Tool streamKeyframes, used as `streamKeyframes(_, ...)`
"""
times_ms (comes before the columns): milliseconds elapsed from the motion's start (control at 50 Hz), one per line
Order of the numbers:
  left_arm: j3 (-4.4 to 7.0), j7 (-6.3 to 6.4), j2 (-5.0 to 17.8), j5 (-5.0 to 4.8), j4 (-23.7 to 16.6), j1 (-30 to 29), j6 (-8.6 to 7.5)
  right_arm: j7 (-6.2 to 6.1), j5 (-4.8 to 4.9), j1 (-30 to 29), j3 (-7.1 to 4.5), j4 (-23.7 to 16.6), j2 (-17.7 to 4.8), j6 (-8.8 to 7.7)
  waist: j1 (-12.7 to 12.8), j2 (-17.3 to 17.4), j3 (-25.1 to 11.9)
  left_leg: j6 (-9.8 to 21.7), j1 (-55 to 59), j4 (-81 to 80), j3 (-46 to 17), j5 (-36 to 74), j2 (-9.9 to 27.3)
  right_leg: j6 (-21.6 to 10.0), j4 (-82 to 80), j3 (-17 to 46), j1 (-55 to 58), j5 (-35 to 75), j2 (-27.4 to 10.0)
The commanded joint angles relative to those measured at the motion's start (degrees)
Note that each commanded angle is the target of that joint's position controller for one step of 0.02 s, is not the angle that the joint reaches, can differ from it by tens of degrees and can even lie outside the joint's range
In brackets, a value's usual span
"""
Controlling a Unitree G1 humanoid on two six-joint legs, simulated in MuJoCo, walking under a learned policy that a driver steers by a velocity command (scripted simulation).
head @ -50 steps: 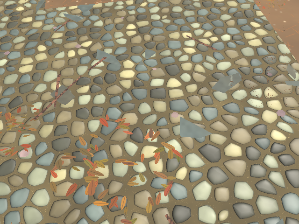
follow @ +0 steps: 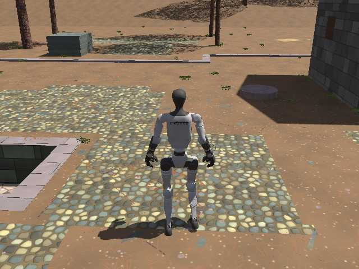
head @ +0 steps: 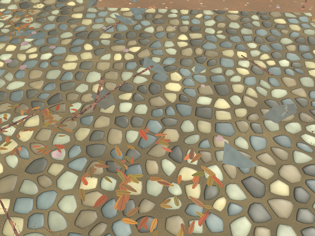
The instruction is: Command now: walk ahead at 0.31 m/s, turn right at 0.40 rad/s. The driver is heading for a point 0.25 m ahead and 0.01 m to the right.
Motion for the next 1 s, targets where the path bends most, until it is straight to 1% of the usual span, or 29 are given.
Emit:
streamKeyframes(20,1.35,-0.61,5.68,-0.14,-7.97,-7.83,-2.11,-0.36,0.0,3.92,-1.93,-1.45,-6.65,-0.91,-1.95,5.31,5.23,11.09,20.11,-13.58,-23.71,18.02,22.84,-0.53,14.12,3.37,-32.55,0.84,-4.19)
streamKeyframes(60,0.89,-1.62,4.1,0.47,-8.87,-9.92,-2.08,-0.66,0.15,1.43,-1.56,-1.66,-6.21,0.11,-1.53,5.8,5.45,8.05,15.82,-12.89,-12.75,37.05,18.41,0.69,8.98,-0.32,-27.99,5.12,-4.18)
streamKeyframes(120,-1.15,-3.58,-0.62,0.95,-10.73,-12.95,-2.32,-1.53,0.62,0.65,-1.66,-0.99,-8.41,1.62,-1.79,7.26,2.74,5.79,5.78,-12.32,-1.88,44.67,12.56,2.43,-6.27,-8.28,-10.99,15.57,-2.41)
streamKeyframes(160,-0.42,-4.09,1.57,0.93,-10.95,-12.26,-2.21,-1.56,0.89,3.21,-2.16,0.28,-11.06,1.81,-1.23,9.18,-0.03,4.96,4.11,-9.73,-1.35,50.1,12.92,1.31,-11.69,-10.21,-1.22,20.11,0.47)
streamKeyframes(180,0.36,-4.01,3.45,1.13,-10.48,-9.85,-2.07,-1.58,1.34,2.66,-2.31,0.37,-11.84,1.52,0.74,9.75,-1.5,4.18,3.91,-6.9,-1.3,53.25,13.35,-0.12,-14.31,-10.06,3.09,21.88,1.52)
streamKeyframes(200,1.3,-3.67,5.23,1.44,-9.03,-5.18,-1.9,-1.58,1.94,1.27,-2.22,0.22,-11.73,1.1,3.98,9.29,-3.5,2.92,2.92,-2.48,-0.62,54.51,12.96,-1.89,-18.63,-10.13,9.64,26.13,2.56)
streamKeyframes(220,2.3,-2.88,7.33,1.82,-7.6,-0.8,-1.57,-1.35,2.07,1.61,-1.85,0.49,-10.69,0.5,6.6,8.08,-5.58,1.23,-0.14,3.88,0.53,51.38,11.5,-3.75,-21.44,-9.5,17.66,31.47,2.72)
streamKeyframes(240,3.09,-1.58,10.29,2.48,-6.92,3.16,-1.0,-1.04,0.73,2.27,-0.99,0.04,-8.4,-0.26,8.16,4.0,-8.32,-1.52,-8.57,13.88,1.99,36.53,8.62,-5.87,-19.87,-3.95,28.19,47.93,-2.86)
streamKeyframes(260,2.51,-0.51,13.63,4.48,-7.74,4.62,-0.6,-0.36,-1.57,8.13,1.13,-0.56,-2.5,-0.31,4.64,-11.18,-17.18,-5.31,-20.65,36.42,0.9,-17.27,2.19,-16.02,-16.62,16.47,41.49,77.12,-21.58)
streamKeyframes(280,1.2,-1.05,10.35,4.37,-8.14,4.57,-0.77,-0.02,-0.37,12.8,0.74,2.37,-5.13,0.28,4.8,-7.69,-26.55,-6.18,-16.95,43.75,-11.26,-21.4,2.31,-21.54,-19.5,24.15,38.49,77.06,-25.82)
streamKeyframes(300,1.44,-1.87,9.49,2.92,-7.6,-0.07,-0.7,-0.01,1.77,10.35,-0.38,1.75,-8.96,1.44,3.74,-6.02,-19.57,-6.95,-20.97,45.78,-8.97,-17.63,3.96,-21.45,-24.51,19.94,32.12,57.3,-22.88)
streamKeyframes(320,0.94,-2.17,7.32,1.63,-7.52,-4.72,-0.88,-0.61,1.67,5.27,-0.38,0.69,-8.98,2.4,2.96,-3.07,-10.19,-6.94,-24.22,43.42,-6.58,-14.36,5.84,-17.87,-27.62,15.65,24.34,42.7,-18.64)
streamKeyframes(340,0.1,-2.14,4.98,1.61,-7.47,-7.83,-0.99,-1.52,0.97,2.94,-0.4,0.73,-8.1,3.46,2.03,-1.01,-6.31,-7.21,-23.12,40.05,-6.8,-10.97,7.23,-15.22,-29.69,12.8,17.4,35.49,-16.33)
streamKeyframes(360,0.01,-2.28,4.97,2.09,-7.35,-10.0,-1.05,-2.14,0.61,3.77,-0.38,1.05,-7.42,4.64,0.19,-1.95,-3.99,-7.54,-18.18,36.42,-6.67,-8.65,7.74,-13.59,-31.78,9.42,10.01,32.4,-14.16)
streamKeyframes(380,0.39,-2.36,5.7,2.76,-7.13,-11.41,-1.08,-2.43,0.25,5.05,-0.24,1.42,-6.57,5.25,-0.96,-3.37,-3.14,-7.73,-14.16,32.55,-5.7,-6.78,7.15,-12.76,-33.09,7.03,5.3,30.36,-12.67)
streamKeyframes(420,0.38,-1.98,5.05,3.55,-6.2,-11.75,-1.5,-2.98,-0.32,5.76,0.25,1.71,-4.66,5.46,-1.34,-4.86,-4.06,-7.79,-9.75,24.97,-4.9,-6.1,6.61,-13.04,-33.65,4.52,2.92,30.34,-11.67)
streamKeyframes(460,0.41,-1.46,4.97,3.38,-5.27,-11.52,-1.45,-3.13,-0.61,3.64,0.68,1.33,-3.97,5.6,-0.36,-5.37,-5.21,-7.25,-7.46,18.24,-5.06,-3.33,6.75,-13.0,-34.1,4.61,3.31,23.48,-11.74)
streamKeyframes(500,0.32,-1.02,5.1,3.2,-4.42,-11.43,-0.99,-2.89,-0.44,1.98,0.56,1.23,-4.59,5.77,0.23,-5.32,-4.74,-6.45,-4.97,13.28,-4.71,1.73,6.28,-12.32,-35.23,5.65,2.2,12.52,-11.77)
streamKeyframes(540,-0.22,-0.84,4.12,2.77,-3.68,-12.46,-0.53,-2.43,-0.85,2.04,0.66,1.69,-3.96,5.57,-1.05,-4.44,-2.87,-5.1,0.03,5.79,-3.54,7.97,5.33,-9.84,-35.1,5.21,-1.31,1.81,-10.33)
streamKeyframes(560,-0.76,-0.87,2.73,2.71,-2.83,-11.39,-0.49,-2.27,-1.39,1.7,0.72,1.68,-3.83,5.43,-1.26,-3.45,-1.72,-4.2,2.23,2.26,-3.77,9.53,5.37,-7.5,-34.64,4.64,-2.96,-2.91,-8.85)
streamKeyframes(580,-1.25,-1.03,1.54,3.05,-1.62,-9.24,-0.6,-2.31,-1.86,0.94,0.75,0.93,-4.79,5.2,-0.81,-1.46,-0.14,-2.95,3.06,-1.42,-6.94,11.86,7.94,-4.56,-33.27,3.82,-4.19,-5.93,-7.03)
streamKeyframes(600,-0.72,-1.09,2.75,3.09,-1.5,-6.75,-0.56,-2.58,-1.31,-1.31,-0.24,0.65,-9.16,5.1,2.4,4.23,2.67,-0.97,-2.9,-2.55,-8.82,4.45,9.54,-2.13,-31.75,0.37,-2.94,-4.91,-3.56)
streamKeyframes(620,-0.5,-0.87,3.82,3.18,-1.35,-8.02,-0.45,-2.43,-0.98,-2.29,-0.14,1.03,-7.69,4.73,2.0,6.4,3.48,-0.22,-9.57,-4.38,-8.68,-3.99,8.41,-0.87,-29.12,-1.82,2.69,-0.32,-2.13)
streamKeyframes(640,-0.46,-0.65,3.74,3.06,-1.38,-8.62,-0.4,-2.28,-1.26,-3.23,0.58,1.01,-5.32,4.17,2.04,7.21,3.44,-0.94,-11.77,-5.75,-8.38,-5.51,7.95,-0.81,-27.17,-2.1,5.89,3.31,-2.07)
streamKeyframes(660,-0.54,-0.43,3.14,2.94,-0.92,-8.16,-0.3,-2.13,-1.46,-4.02,0.85,1.22,-4.37,3.67,2.47,8.07,2.96,-1.85,-12.15,-6.03,-8.13,-3.51,7.65,-1.25,-26.11,-2.36,7.68,5.92,-2.19)
streamKeyframes(700,-0.45,-0.23,3.29,2.94,0.12,-6.86,-0.18,-1.97,-1.12,-3.98,1.13,1.53,-3.63,2.74,2.46,7.15,1.81,-2.7,-10.03,-4.97,-7.53,2.26,7.27,-2.09,-25.24,-2.39,8.26,10.17,-2.4)
streamKeyframes(760,-0.53,-0.39,2.81,2.72,1.42,-6.7,-0.41,-1.99,-0.59,-2.33,0.96,2.56,-4.55,2.35,1.62,4.0,-0.41,-2.65,-6.42,-2.72,-6.77,9.93,6.8,-2.28,-24.32,-2.6,9.12,17.39,-2.61)
streamKeyframes(880,-0.4,-0.19,2.93,2.18,4.54,-6.31,-0.01,-2.06,-0.37,-2.01,1.06,4.45,-4.3,2.94,1.28,1.52,-1.56,-2.36,-4.16,-1.83,-5.85,16.42,5.99,-2.04,-23.05,-2.86,11.8,25.64,-2.85)
streamKeyframes(1000,-0.25,0.37,3.47,2.0,7.67,-6.53,0.6,-2.06,-0.31,-2.47,1.05,6.69,-3.91,3.46,1.42,1.19,-0.83,-2.43,-3.45,-2.58,-5.12,17.88,5.33,-1.96,-23.19,-2.76,13.31,27.88,-3.1)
